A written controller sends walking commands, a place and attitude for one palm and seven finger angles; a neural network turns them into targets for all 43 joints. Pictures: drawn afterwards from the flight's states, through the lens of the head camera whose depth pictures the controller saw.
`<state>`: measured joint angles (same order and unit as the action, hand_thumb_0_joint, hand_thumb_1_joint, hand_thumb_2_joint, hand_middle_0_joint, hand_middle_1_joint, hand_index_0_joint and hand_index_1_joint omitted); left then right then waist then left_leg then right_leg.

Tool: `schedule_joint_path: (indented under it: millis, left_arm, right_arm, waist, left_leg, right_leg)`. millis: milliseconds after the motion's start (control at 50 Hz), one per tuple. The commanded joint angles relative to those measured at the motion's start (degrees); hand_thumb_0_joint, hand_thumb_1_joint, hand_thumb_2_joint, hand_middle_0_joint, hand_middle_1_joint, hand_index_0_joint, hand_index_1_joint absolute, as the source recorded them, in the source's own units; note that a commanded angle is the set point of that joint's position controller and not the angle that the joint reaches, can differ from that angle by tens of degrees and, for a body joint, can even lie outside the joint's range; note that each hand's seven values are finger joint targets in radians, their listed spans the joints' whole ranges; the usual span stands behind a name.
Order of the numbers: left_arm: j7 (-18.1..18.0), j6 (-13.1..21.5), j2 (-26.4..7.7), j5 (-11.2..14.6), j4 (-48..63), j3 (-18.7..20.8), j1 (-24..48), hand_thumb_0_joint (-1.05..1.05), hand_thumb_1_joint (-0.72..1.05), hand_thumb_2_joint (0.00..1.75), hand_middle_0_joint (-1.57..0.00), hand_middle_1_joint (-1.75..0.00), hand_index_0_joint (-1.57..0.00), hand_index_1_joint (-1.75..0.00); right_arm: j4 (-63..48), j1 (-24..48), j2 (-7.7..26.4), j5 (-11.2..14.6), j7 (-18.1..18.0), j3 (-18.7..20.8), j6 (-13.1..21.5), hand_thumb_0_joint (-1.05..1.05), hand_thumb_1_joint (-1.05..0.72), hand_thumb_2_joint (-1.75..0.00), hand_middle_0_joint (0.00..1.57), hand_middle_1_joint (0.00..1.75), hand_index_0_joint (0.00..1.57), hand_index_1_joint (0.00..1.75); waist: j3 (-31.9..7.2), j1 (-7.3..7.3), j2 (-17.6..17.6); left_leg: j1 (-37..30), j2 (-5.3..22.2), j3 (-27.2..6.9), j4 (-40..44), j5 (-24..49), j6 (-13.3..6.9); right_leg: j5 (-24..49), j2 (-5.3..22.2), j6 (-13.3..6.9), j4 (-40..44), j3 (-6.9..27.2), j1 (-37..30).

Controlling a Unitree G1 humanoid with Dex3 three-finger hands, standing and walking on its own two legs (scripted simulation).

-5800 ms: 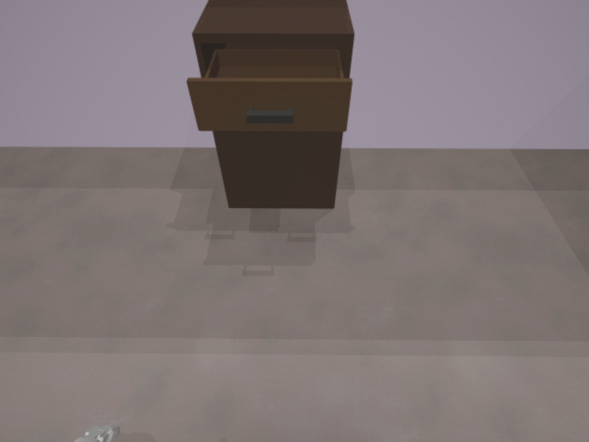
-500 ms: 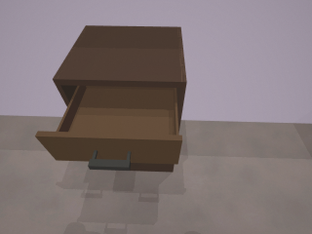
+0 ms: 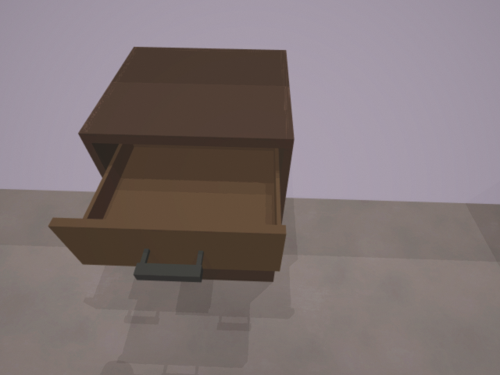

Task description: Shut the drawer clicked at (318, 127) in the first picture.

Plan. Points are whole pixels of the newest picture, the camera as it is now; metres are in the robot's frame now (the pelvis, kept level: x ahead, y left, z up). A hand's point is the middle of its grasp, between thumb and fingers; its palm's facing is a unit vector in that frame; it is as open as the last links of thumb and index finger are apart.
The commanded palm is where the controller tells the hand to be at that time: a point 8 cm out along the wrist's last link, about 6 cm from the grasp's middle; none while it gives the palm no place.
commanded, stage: look again from close up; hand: left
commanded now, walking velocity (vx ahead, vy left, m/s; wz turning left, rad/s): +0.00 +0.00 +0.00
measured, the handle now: (171, 263) +0.34 +0.18 -0.09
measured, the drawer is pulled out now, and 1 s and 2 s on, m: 0.24 0.24 0.24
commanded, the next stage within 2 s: raise the hand and make a fist in 0.44 s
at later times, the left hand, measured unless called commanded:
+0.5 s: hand out of the picture -0.02 +0.15 -0.17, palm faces +0.01 -0.98 -0.18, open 7.3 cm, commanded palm none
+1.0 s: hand out of the picture +0.12 +0.13 -0.06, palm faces +0.05 -1.00 +0.01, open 5.7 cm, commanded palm +0.10 +0.20 -0.05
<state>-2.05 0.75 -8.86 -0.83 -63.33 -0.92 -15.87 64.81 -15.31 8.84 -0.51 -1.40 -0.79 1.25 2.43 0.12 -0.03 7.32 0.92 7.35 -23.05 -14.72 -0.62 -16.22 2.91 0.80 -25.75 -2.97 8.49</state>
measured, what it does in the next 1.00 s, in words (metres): lowers itself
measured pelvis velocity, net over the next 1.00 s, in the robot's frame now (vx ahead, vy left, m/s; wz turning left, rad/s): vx -0.05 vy -0.03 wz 0.06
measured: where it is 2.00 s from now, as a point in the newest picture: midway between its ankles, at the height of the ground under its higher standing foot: outside the picture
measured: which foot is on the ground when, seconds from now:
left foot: down 0.00-1.00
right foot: down 0.00-1.00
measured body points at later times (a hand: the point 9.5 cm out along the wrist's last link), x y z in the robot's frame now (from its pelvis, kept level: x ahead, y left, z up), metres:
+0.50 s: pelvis -0.01 -0.01 +0.00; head +0.02 -0.02 +0.45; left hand -0.02 +0.20 -0.16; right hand -0.01 -0.22 -0.16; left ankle -0.02 +0.11 -0.74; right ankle -0.03 -0.12 -0.74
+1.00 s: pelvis -0.05 -0.03 -0.09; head -0.01 -0.02 +0.36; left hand +0.11 +0.18 -0.06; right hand +0.22 -0.26 -0.10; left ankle -0.02 +0.11 -0.74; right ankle -0.03 -0.12 -0.74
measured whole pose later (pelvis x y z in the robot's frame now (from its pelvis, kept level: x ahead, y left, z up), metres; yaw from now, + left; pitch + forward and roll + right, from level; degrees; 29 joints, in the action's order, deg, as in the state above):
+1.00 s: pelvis -0.05 -0.03 -0.09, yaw +3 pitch +12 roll +1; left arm 12.9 29.5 -8.0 9.6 -2.4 1.8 -29.1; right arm 26.7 -5.3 14.8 1.1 -0.1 4.5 12.8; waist -7.3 -1.5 -2.5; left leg 47.9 3.5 2.3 -64.3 -28.2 1.3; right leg -30.9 3.6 -2.4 -65.7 -6.1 46.6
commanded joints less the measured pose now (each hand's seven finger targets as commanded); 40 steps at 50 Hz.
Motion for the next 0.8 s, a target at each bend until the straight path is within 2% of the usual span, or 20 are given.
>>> schedule_joint_path:
  millis: [0, 160, 200, 280, 340, 400, 500, 520, 540, 560, 580, 600, 620, 640, 660, 680, 720, 740, 760, 780]
  left_arm:
    - [-0.50, 0.65, -5.33, 0.07, 1.45, 1.24, -4.50, 0.00, 0.90, 0.90, -0.20, -0.30, -0.20, -0.30]
    - [-0.52, 0.82, -5.29, 0.09, 1.34, 1.21, -5.00, 0.00, 0.90, 0.90, -0.20, -0.30, -0.20, -0.30]
    - [-0.49, 0.77, -5.09, 0.09, 1.28, 1.14, -5.23, 0.00, 0.90, 0.90, -0.20, -0.30, -0.20, -0.30]
    - [-0.42, 0.78, -4.97, 0.10, 1.19, 1.14, -5.38, 0.00, 0.90, 0.90, -0.20, -0.30, -0.20, -0.30]
    - [-0.48, 0.92, -4.90, 0.06, 1.15, 1.20, -5.67, 0.00, 0.90, 0.90, -0.20, -0.30, -0.20, -0.30]
    - [-0.46, 0.87, -4.64, 0.06, 1.03, 1.12, -5.88, 0.00, 0.90, 0.90, -0.20, -0.30, -0.20, -0.30]
    - [-0.51, 0.95, -4.41, 0.02, 1.03, 1.14, -6.37, 0.00, 0.90, 0.90, -0.20, -0.30, -0.20, -0.30]
    - [-2.36, 1.89, -6.37, -0.70, -0.94, 1.28, -8.31, 0.00, 0.90, 0.90, -0.20, -0.30, -0.20, -0.30]
    - [-1.23, 13.99, -15.37, 11.24, 85.27, 3.88, 32.47, 0.00, 0.90, 0.90, -0.22, -0.32, -0.22, -0.32]
    - [-4.31, 11.32, -12.47, 6.51, 70.33, 4.92, 10.12, 0.00, 0.90, 0.90, -0.24, -0.34, -0.24, -0.34]
    - [-6.68, 3.14, -2.32, 7.85, 60.66, -0.57, -5.22, 0.00, 0.90, 0.90, -0.26, -0.37, -0.26, -0.37]
    - [-5.40, 1.81, 3.47, 8.74, 61.19, -4.84, -4.40, 0.00, 0.90, 0.90, -0.28, -0.39, -0.28, -0.39]
    - [-4.45, 4.18, 2.89, 10.12, 66.07, -5.41, -1.77, 0.00, 0.90, 0.90, -0.30, -0.41, -0.30, -0.41]
    - [-3.59, 6.76, 0.72, 9.78, 66.01, -3.28, -2.51, 0.00, 0.90, 0.90, -0.32, -0.43, -0.32, -0.43]
    - [-2.38, 9.49, 1.79, 9.66, 63.93, -3.05, -4.44, 0.00, 0.90, 0.90, -0.34, -0.45, -0.34, -0.45]
    - [-0.79, 12.36, 2.50, 9.58, 60.89, -1.76, -8.74, 0.00, 0.90, 0.90, -0.36, -0.47, -0.36, -0.47]
    - [4.43, 19.54, 4.89, 11.04, 56.03, -0.27, -20.46, 0.00, 0.90, 0.90, -0.40, -0.52, -0.40, -0.52]
    - [7.56, 23.72, 4.14, 11.96, 55.39, 1.76, -23.49, 0.00, 0.90, 0.90, -0.42, -0.54, -0.42, -0.54]
    - [10.76, 28.15, 2.98, 12.58, 55.93, 3.47, -24.71, 0.00, 0.90, 0.90, -0.44, -0.56, -0.44, -0.56]
    - [13.47, 32.20, -0.49, 12.33, 54.70, 7.66, -25.56, 0.00, 0.90, 0.90, -0.46, -0.58, -0.46, -0.58]
  right_arm:
    - [-1.25, -3.88, 5.04, -0.02, -0.04, 1.05, 0.69, 0.00, -0.90, -0.90, 0.20, 0.30, 0.20, 0.30]
    - [-0.76, -4.42, 4.49, 0.02, -0.02, 0.99, 0.67, 0.00, -0.90, -0.90, 0.20, 0.30, 0.20, 0.30]
    - [-0.66, -4.26, 4.38, 0.01, 0.00, 1.04, 0.57, 0.00, -0.90, -0.90, 0.20, 0.30, 0.20, 0.30]
    - [-0.47, -4.55, 3.62, 0.05, 0.01, 1.02, 0.44, 0.00, -0.90, -0.90, 0.20, 0.30, 0.20, 0.30]
    - [-0.35, -4.83, 3.76, 0.05, 0.02, 1.03, 0.58, 0.00, -0.90, -0.90, 0.20, 0.30, 0.20, 0.30]
    - [-0.27, -4.73, 3.69, 0.04, -0.02, 1.08, 0.55, 0.00, -0.90, -0.90, 0.20, 0.30, 0.20, 0.30]
    - [-0.14, -4.80, 3.53, 0.09, -0.10, 1.15, 0.66, 0.00, -0.90, -0.90, 0.20, 0.30, 0.20, 0.30]
    - [-4.55, 1.01, 6.25, 0.37, 0.32, 1.60, 0.84, 0.00, -0.90, -0.90, 0.20, 0.30, 0.20, 0.30]
    - [-24.25, -1.17, 16.14, 2.86, -2.33, 2.42, 9.11, 0.00, -0.90, -0.90, 0.20, 0.30, 0.20, 0.30]
    - [-21.35, 3.95, 11.33, 2.10, -4.02, 1.76, 13.78, 0.00, -0.90, -0.90, 0.20, 0.30, 0.20, 0.30]
    - [-21.15, 4.37, 9.26, 3.81, -3.52, 2.92, 15.89, 0.00, -0.90, -0.90, 0.20, 0.30, 0.20, 0.30]
    - [-19.37, 1.84, 10.87, 3.92, -3.15, 2.62, 16.67, 0.00, -0.90, -0.90, 0.20, 0.30, 0.20, 0.30]
    - [-22.47, 3.38, 12.14, 3.75, -3.36, 3.07, 17.90, 0.00, -0.90, -0.90, 0.20, 0.30, 0.20, 0.30]
    - [-23.81, 3.14, 13.35, 2.72, -3.42, 3.86, 18.92, 0.00, -0.90, -0.90, 0.20, 0.30, 0.20, 0.30]
    - [-25.77, 2.99, 13.30, 1.78, -3.20, 4.23, 19.50, 0.00, -0.90, -0.90, 0.20, 0.30, 0.20, 0.30]
    - [-27.82, 3.71, 12.94, 1.38, -2.51, 4.78, 19.87, 0.00, -0.90, -0.90, 0.20, 0.30, 0.20, 0.30]
    - [-31.77, 6.06, 11.91, 0.79, -0.79, 5.49, 19.84, 0.00, -0.90, -0.90, 0.20, 0.30, 0.20, 0.30]
    - [-33.22, 6.98, 11.63, 0.81, 0.12, 5.92, 19.45, 0.00, -0.90, -0.90, 0.20, 0.30, 0.20, 0.30]
    - [-34.53, 7.90, 11.52, 0.85, 1.03, 6.27, 19.01, 0.00, -0.90, -0.90, 0.20, 0.30, 0.20, 0.30]
    - [-35.15, 8.09, 11.38, 1.00, 2.11, 6.87, 18.20, 0.00, -0.90, -0.90, 0.20, 0.30, 0.20, 0.30]
  waist:
    - [1.29, -0.31, -0.59]
    - [0.43, -0.30, -0.38]
    - [1.74, -0.39, -0.44]
    - [1.97, -0.32, -0.65]
    - [0.58, -0.22, -0.68]
    - [1.55, -0.32, -0.21]
    - [0.87, -0.29, -0.01]
    - [3.23, -1.64, -3.19]
    - [-25.80, 5.33, 6.96]
    - [-25.79, -0.38, 13.32]
    - [-15.19, 0.99, 11.23]
    - [-8.44, 2.05, 4.70]
    - [-3.17, 3.29, 0.23]
    - [-4.01, 4.27, -4.75]
    - [-3.40, 4.57, -9.41]
    - [-3.62, 2.97, -8.81]
    - [-6.22, -1.56, -13.57]
    - [-7.20, -2.79, -13.81]
    - [-8.62, -3.40, -12.57]
    - [-10.08, -4.58, -7.96]
  left_leg:
    - [-0.36, 5.95, -5.66, 3.76, 12.73, -1.10]
    - [-0.83, 5.93, -5.56, 3.56, 12.51, -0.97]
    - [-0.17, 5.87, -5.52, 3.80, 10.84, -0.94]
    - [0.20, 5.80, -5.45, 4.08, 9.16, -0.94]
    - [-0.35, 5.83, -5.45, 3.45, 10.54, -0.81]
    - [0.09, 5.80, -5.45, 3.44, 9.89, -0.80]
    - [-0.70, 6.05, -5.36, 3.24, 11.19, -0.83]
    - [7.31, 6.96, -4.33, -9.45, 12.77, 1.04]
    - [-8.30, -0.22, -5.01, -1.79, 16.03, -1.16]
    - [-9.00, 1.16, -4.53, -1.53, 22.84, -1.55]
    - [-2.21, 2.54, -5.66, -1.70, 21.51, -0.32]
    - [1.51, 2.08, -6.04, -2.84, 15.44, -0.41]
    - [4.93, 1.46, -7.44, -4.46, 9.57, -0.97]
    - [7.30, 0.61, -7.47, -6.99, 5.73, -1.32]
    - [10.71, 0.05, -7.82, -9.54, 3.19, -1.25]
    - [13.57, -0.64, -7.26, -11.86, 1.91, -0.61]
    - [21.81, -0.97, -6.85, -16.08, -0.15, 0.67]
    - [25.61, -1.13, -6.54, -18.59, -0.25, 1.08]
    - [28.68, -1.41, -6.12, -21.33, 0.19, 1.32]
    - [30.60, -1.70, -5.73, -23.78, 1.25, 1.79]
  right_leg:
    - [13.21, 4.08, -2.19, 4.31, 3.99, 2.62]
    - [13.84, 4.16, -2.42, 4.53, 4.24, 2.51]
    - [12.41, 4.10, -2.39, 4.91, 4.32, 3.38]
    - [11.12, 3.92, -2.58, 5.53, 4.42, 3.65]
    - [12.49, 4.06, -2.62, 5.04, 4.40, 3.14]
    - [11.56, 3.97, -2.63, 5.25, 4.49, 3.88]
    - [12.73, 3.90, -2.64, 4.94, 4.53, 3.89]
    - [32.74, 7.04, -1.43, 4.71, 7.38, 3.77]
    - [26.04, 0.87, -2.42, -1.14, 3.16, -2.71]
    - [15.71, -1.53, -3.43, -3.69, 1.82, -1.02]
    - [8.59, -1.23, -2.34, -3.23, -1.50, 5.47]
    - [8.86, -1.48, -1.81, -2.47, -2.54, 8.00]
    - [6.98, -1.49, -1.29, -2.23, -3.10, 11.50]
    - [3.98, -1.64, -0.99, -2.63, -3.22, 14.97]
    - [0.72, -1.92, -0.72, -4.26, -3.75, 18.95]
    - [-1.48, -1.82, -1.01, -6.11, -3.65, 20.79]
    - [-4.01, -2.21, -1.54, -12.35, -3.79, 23.35]
    - [-2.58, -2.21, -1.78, -15.61, -3.40, 23.98]
    - [-0.14, -2.15, -2.09, -18.89, -2.80, 24.62]
    - [2.90, -1.75, -2.82, -21.86, -1.64, 24.51]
